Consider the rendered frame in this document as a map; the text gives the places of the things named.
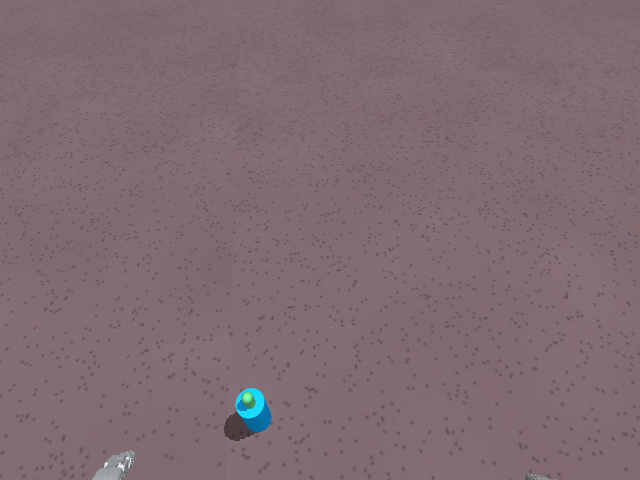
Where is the left robot hand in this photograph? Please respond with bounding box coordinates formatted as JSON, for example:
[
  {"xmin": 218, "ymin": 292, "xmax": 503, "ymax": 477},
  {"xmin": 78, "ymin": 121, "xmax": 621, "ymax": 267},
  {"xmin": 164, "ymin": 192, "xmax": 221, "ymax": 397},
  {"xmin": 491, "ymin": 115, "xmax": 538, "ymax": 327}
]
[{"xmin": 91, "ymin": 451, "xmax": 136, "ymax": 480}]

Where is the bottle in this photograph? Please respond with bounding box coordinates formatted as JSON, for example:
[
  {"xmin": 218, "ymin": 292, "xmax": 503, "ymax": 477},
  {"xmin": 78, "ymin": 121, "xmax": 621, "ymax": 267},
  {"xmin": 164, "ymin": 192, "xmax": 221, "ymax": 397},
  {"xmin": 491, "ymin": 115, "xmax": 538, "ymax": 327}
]
[{"xmin": 236, "ymin": 388, "xmax": 271, "ymax": 432}]

